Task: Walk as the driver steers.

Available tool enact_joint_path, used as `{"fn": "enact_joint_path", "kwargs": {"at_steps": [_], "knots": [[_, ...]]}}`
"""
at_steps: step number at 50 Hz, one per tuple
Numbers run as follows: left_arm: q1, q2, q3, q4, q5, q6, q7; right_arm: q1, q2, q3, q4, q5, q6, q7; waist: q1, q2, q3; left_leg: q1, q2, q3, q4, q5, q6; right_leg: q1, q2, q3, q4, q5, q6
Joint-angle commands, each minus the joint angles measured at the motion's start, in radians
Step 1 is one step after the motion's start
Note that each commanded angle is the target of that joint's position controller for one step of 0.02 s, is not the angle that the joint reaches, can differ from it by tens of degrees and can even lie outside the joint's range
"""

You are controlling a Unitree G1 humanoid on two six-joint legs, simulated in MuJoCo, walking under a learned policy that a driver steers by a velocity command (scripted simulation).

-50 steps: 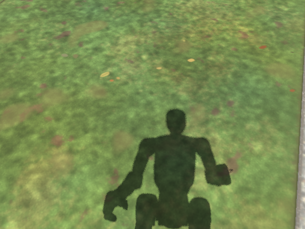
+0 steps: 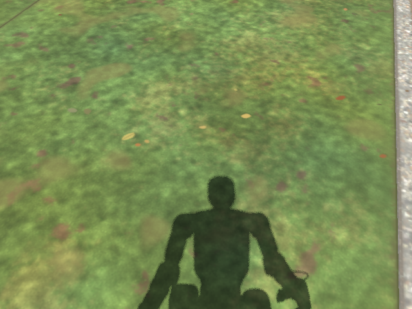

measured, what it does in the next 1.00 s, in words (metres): walks ahead: right foot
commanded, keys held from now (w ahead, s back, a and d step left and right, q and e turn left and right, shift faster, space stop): w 1.00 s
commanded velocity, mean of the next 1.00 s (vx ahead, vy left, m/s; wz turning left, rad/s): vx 0.45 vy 0.00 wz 0.00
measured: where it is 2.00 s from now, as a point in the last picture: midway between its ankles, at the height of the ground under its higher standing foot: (219, 173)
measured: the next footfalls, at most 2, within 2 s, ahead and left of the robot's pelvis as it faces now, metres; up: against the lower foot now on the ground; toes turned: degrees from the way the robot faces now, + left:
right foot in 0.54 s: +0.42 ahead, -0.14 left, +0.00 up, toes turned -3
left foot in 1.12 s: +0.74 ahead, +0.09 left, +0.00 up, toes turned +2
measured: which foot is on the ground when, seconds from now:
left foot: down 0.00-0.54, up 0.56-1.00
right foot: down 0.00-0.06, up 0.08-0.52, down 0.54-1.00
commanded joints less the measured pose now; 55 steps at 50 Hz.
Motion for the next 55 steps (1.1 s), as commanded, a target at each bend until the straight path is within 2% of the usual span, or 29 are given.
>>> {"fn": "enact_joint_path", "kwargs": {"at_steps": [1, 2, 3, 4, 5, 6, 7, 9, 11, 16, 20, 23, 25, 26, 27, 28, 29, 30, 31, 32, 33, 35, 39, 41, 45, 50, 53, 54, 55], "knots": [[-0.071, 0.149, 0.029, -0.059, -0.008, -0.023, -0.008, 0.006, -0.073, -0.022, -0.024, 0.014, -0.047, 0.015, -0.079, -0.101, 0.168, 0.095, -0.005, 0.030, -0.160, 0.029, 0.020, -0.220, -0.190, 0.201, -0.191, -0.011, -0.146], [-0.094, 0.149, 0.027, -0.075, -0.004, -0.028, -0.012, 0.119, -0.115, -0.042, 0.015, 0.009, -0.048, 0.014, -0.124, -0.052, 0.106, 0.269, -0.004, -0.020, -0.189, 0.087, 0.030, -0.290, -0.127, 0.128, -0.045, 0.197, -0.114], [-0.110, 0.093, 0.012, -0.109, -0.003, -0.037, -0.012, 0.248, -0.205, -0.069, 0.044, 0.003, -0.052, 0.012, -0.157, 0.187, 0.041, 0.436, 0.172, -0.356, -0.339, -0.026, 0.126, -0.468, 0.011, -0.030, 0.297, 0.245, -0.038], [-0.120, 0.065, 0.005, -0.143, -0.004, -0.054, -0.008, 0.354, -0.226, -0.062, 0.065, -0.003, -0.061, 0.026, -0.176, 0.332, -0.046, 0.549, 0.365, -0.756, -0.506, -0.084, 0.248, -0.625, 0.092, 0.014, 0.596, -0.111, -0.011], [-0.136, 0.106, 0.020, -0.150, -0.028, -0.066, -0.015, 0.263, -0.152, -0.030, 0.048, -0.013, -0.076, 0.028, -0.119, 0.196, 0.012, 0.489, 0.396, -0.744, -0.499, -0.113, 0.240, -0.705, 0.032, 0.107, 0.741, -0.106, -0.039], [-0.139, 0.108, 0.022, -0.147, -0.038, -0.073, -0.025, 0.183, -0.114, -0.015, 0.019, -0.014, -0.085, 0.029, -0.087, 0.141, 0.061, 0.424, 0.357, -0.613, -0.499, -0.087, 0.206, -0.720, -0.018, 0.110, 0.766, -0.011, -0.068], [-0.141, 0.103, 0.026, -0.142, -0.032, -0.078, -0.027, 0.138, -0.103, -0.007, 0.003, -0.015, -0.087, 0.032, -0.065, 0.098, 0.078, 0.381, 0.318, -0.508, -0.514, -0.045, 0.174, -0.715, -0.057, 0.093, 0.730, 0.083, -0.083], [-0.147, 0.111, 0.042, -0.140, -0.014, -0.071, -0.032, 0.128, -0.071, 0.011, -0.001, -0.022, -0.081, 0.029, -0.045, 0.097, 0.084, 0.320, 0.249, -0.339, -0.537, 0.121, 0.130, -0.652, -0.099, 0.066, 0.633, 0.190, -0.076], [-0.163, 0.086, 0.043, -0.146, -0.007, -0.058, -0.038, 0.177, -0.083, 0.014, 0.011, -0.025, -0.073, 0.017, -0.047, 0.098, 0.080, 0.312, 0.225, -0.261, -0.555, 0.239, 0.133, -0.643, -0.103, 0.031, 0.564, 0.234, -0.047], [-0.360, 0.048, 0.028, -0.225, 0.000, -0.049, -0.042, 0.218, -0.138, 0.009, 0.007, -0.028, -0.060, -0.011, -0.082, 0.087, 0.120, 0.269, 0.216, -0.171, -0.594, 0.336, 0.142, -0.658, -0.081, -0.007, 0.258, 0.394, 0.008], [-0.467, 0.051, 0.018, -0.262, -0.007, -0.053, -0.060, 0.278, -0.139, 0.004, 0.022, -0.015, -0.054, -0.014, -0.105, 0.091, 0.149, 0.283, 0.231, -0.121, -0.597, 0.352, 0.136, -0.603, -0.050, -0.031, 0.115, 0.471, -0.005], [-0.494, 0.072, 0.020, -0.288, -0.010, -0.060, -0.077, 0.280, -0.148, -0.005, 0.027, -0.007, -0.044, -0.016, -0.083, 0.096, 0.148, 0.376, 0.273, -0.109, -0.548, 0.431, 0.118, -0.588, -0.043, -0.018, 0.053, 0.432, -0.045], [-0.422, 0.113, 0.038, -0.280, -0.010, -0.064, -0.081, 0.251, -0.172, -0.015, 0.017, -0.010, -0.037, -0.015, -0.026, 0.122, 0.083, 0.414, 0.281, -0.091, -0.442, 0.690, 0.097, -0.454, -0.002, -0.043, 0.040, 0.376, -0.077], [-0.307, 0.145, 0.057, -0.250, -0.009, -0.063, -0.078, 0.233, -0.177, -0.016, 0.011, -0.013, -0.029, -0.015, 0.040, 0.135, 0.007, 0.405, 0.259, -0.064, -0.300, 0.868, 0.079, -0.300, 0.034, -0.070, 0.042, 0.358, -0.100], [-0.124, 0.187, 0.082, -0.193, -0.011, -0.059, -0.071, 0.226, -0.157, -0.008, 0.002, -0.020, -0.022, -0.015, 0.121, 0.127, -0.101, 0.316, 0.207, -0.029, -0.082, 0.893, 0.048, -0.057, 0.045, -0.071, 0.049, 0.350, -0.129], [0.040, 0.260, 0.101, -0.156, 0.006, -0.055, -0.062, 0.271, -0.101, 0.011, -0.022, -0.033, -0.022, -0.013, 0.137, -0.018, -0.244, 0.030, 0.124, 0.009, 0.267, 0.572, 0.009, 0.276, -0.165, 0.213, 0.043, 0.238, -0.208], [0.079, 0.287, 0.098, -0.139, 0.012, -0.056, -0.073, 0.369, 0.029, 0.047, -0.018, -0.023, -0.048, -0.003, 0.071, -0.268, -0.383, -0.246, -0.056, -0.087, 0.563, -0.172, -0.031, 0.470, -0.357, 0.717, -0.156, -0.011, -0.340], [0.022, 0.196, 0.071, -0.146, 0.005, -0.063, -0.075, 0.270, -0.081, 0.021, -0.031, 0.008, -0.074, 0.003, 0.090, -0.175, -0.282, -0.353, -0.008, -0.192, 0.682, -0.182, -0.007, 0.395, -0.324, 0.736, -0.239, -0.086, -0.292], [-0.074, 0.160, 0.059, -0.164, 0.004, -0.070, -0.073, 0.178, -0.132, 0.008, -0.064, 0.028, -0.091, 0.005, 0.066, -0.128, -0.137, -0.408, 0.045, -0.159, 0.690, -0.093, 0.013, 0.250, -0.302, 0.579, -0.251, -0.009, -0.252], [-0.160, 0.138, 0.050, -0.183, 0.013, -0.077, -0.074, 0.133, -0.136, 0.006, -0.073, 0.022, -0.098, -0.004, 0.032, -0.032, -0.080, -0.360, 0.100, -0.141, 0.638, 0.011, 0.019, 0.100, -0.270, 0.459, -0.273, 0.112, -0.234], [-0.205, 0.110, 0.042, -0.188, 0.024, -0.082, -0.078, 0.122, -0.131, -0.003, -0.071, 0.007, -0.092, -0.010, -0.001, -0.014, -0.037, -0.306, 0.136, -0.135, 0.583, 0.070, 0.018, -0.020, -0.235, 0.360, -0.295, 0.225, -0.222], [-0.214, 0.077, 0.032, -0.176, 0.032, -0.087, -0.082, 0.164, -0.090, -0.004, -0.063, 0.001, -0.065, -0.011, -0.047, -0.041, -0.030, -0.217, 0.169, -0.140, 0.516, 0.110, 0.017, -0.119, -0.195, 0.265, -0.343, 0.285, -0.222], [-0.135, 0.131, 0.040, -0.144, 0.026, -0.087, -0.057, 0.049, -0.091, -0.010, -0.108, -0.013, -0.041, -0.016, -0.040, -0.015, 0.045, -0.333, 0.189, -0.120, 0.336, 0.222, -0.023, -0.146, -0.188, 0.185, -0.412, 0.334, -0.243], [-0.093, 0.138, 0.040, -0.134, 0.024, -0.080, -0.043, -0.023, -0.091, -0.012, -0.133, -0.020, -0.044, -0.013, -0.021, -0.010, 0.059, -0.388, 0.183, -0.113, 0.217, 0.333, -0.041, -0.110, -0.179, 0.153, -0.418, 0.371, -0.232], [-0.024, 0.146, 0.039, -0.116, 0.014, -0.071, -0.031, -0.162, -0.065, -0.001, -0.172, -0.015, -0.057, 0.003, 0.022, -0.018, 0.075, -0.339, 0.135, -0.062, -0.014, 0.504, -0.048, -0.084, -0.140, 0.066, -0.419, 0.410, -0.197], [0.065, 0.153, 0.045, -0.074, 0.007, -0.047, -0.028, -0.291, -0.066, 0.013, -0.225, -0.004, -0.067, 0.031, 0.056, -0.016, 0.107, -0.376, 0.107, -0.055, -0.145, 0.450, -0.028, 0.091, -0.198, 0.057, -0.355, 0.471, -0.194], [0.047, 0.175, 0.056, -0.074, 0.005, -0.031, -0.022, -0.259, -0.102, 0.003, -0.235, 0.000, -0.076, 0.046, 0.012, -0.046, 0.071, -0.293, 0.076, -0.040, -0.185, 0.336, 0.009, 0.171, -0.232, 0.061, -0.262, 0.666, -0.171], [0.025, 0.186, 0.059, -0.081, 0.005, -0.027, -0.022, -0.192, -0.129, -0.010, -0.220, -0.002, -0.078, 0.045, -0.029, -0.067, 0.024, -0.182, 0.043, -0.013, -0.189, 0.305, 0.027, 0.174, -0.223, 0.049, -0.185, 0.842, -0.158], [0.005, 0.174, 0.054, -0.087, 0.007, -0.021, -0.022, -0.043, -0.167, -0.033, -0.174, -0.003, -0.078, 0.041, -0.106, -0.064, -0.063, 0.017, 0.011, 0.014, -0.206, 0.320, 0.054, 0.139, -0.179, 0.013, -0.018, 0.967, -0.135]]}}
Keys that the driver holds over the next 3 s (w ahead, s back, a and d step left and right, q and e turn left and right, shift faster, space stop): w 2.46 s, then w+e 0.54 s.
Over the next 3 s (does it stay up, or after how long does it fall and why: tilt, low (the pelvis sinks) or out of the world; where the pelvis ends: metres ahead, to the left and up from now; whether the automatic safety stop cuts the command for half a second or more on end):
stays up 1.63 -0.07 0.02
